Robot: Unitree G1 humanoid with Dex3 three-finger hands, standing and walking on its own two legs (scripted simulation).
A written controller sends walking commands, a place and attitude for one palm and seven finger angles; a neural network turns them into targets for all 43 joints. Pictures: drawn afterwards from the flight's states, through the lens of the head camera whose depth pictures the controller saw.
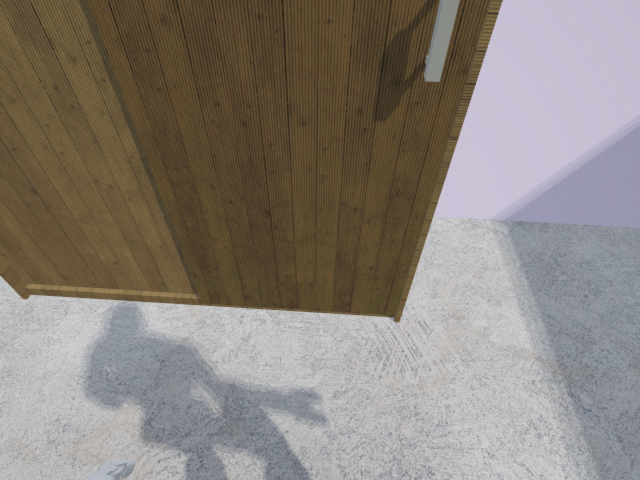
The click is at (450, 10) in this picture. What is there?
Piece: wardrobe's sliding door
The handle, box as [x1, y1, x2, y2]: [424, 0, 459, 81]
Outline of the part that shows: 459,0 440,0 429,52 425,60 425,80 439,81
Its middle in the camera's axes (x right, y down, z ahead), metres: +0.20 -0.35 +0.66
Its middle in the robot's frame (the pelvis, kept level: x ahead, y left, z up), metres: +0.76 -0.15 +0.24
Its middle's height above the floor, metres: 1.01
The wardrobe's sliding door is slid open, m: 0.00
